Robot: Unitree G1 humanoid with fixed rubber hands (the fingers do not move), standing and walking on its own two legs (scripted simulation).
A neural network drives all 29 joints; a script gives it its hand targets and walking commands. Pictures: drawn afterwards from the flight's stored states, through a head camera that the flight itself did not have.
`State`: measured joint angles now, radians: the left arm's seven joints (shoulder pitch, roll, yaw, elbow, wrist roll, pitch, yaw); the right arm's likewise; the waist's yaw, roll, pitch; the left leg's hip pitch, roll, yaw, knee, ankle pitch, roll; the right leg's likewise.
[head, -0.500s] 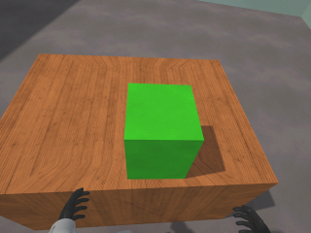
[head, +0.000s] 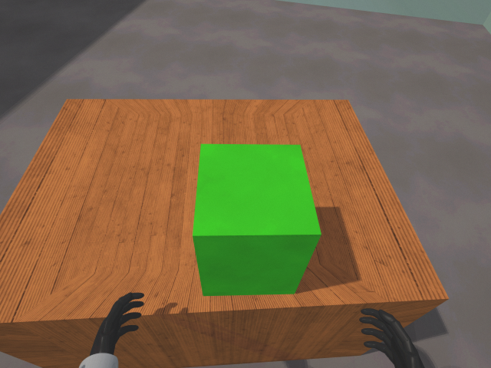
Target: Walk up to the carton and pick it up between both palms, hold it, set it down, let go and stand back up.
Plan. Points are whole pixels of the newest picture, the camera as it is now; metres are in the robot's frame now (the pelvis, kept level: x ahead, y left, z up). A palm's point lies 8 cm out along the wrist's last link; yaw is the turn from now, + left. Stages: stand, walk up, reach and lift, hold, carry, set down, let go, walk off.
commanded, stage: reach and lift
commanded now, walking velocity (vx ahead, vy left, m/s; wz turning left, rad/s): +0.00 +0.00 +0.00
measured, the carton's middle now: (250, 222) +0.40 +0.01 -0.05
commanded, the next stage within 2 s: none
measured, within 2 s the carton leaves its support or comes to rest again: neither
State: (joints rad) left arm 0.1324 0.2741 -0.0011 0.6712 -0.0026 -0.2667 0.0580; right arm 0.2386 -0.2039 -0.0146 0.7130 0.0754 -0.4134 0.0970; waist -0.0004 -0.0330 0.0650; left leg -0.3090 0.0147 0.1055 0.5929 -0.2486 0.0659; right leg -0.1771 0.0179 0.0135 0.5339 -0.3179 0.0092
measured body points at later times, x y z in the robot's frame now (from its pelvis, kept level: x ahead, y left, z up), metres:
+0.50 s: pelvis +0.01 -0.01 +0.00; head +0.03 +0.02 +0.45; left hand +0.22 +0.23 -0.06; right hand +0.21 -0.21 -0.04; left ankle +0.05 +0.07 -0.73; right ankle -0.02 -0.14 -0.73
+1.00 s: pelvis +0.03 -0.02 +0.00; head +0.05 -0.01 +0.45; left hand +0.30 +0.21 -0.03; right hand +0.30 -0.22 -0.02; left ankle +0.05 +0.07 -0.73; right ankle -0.02 -0.14 -0.73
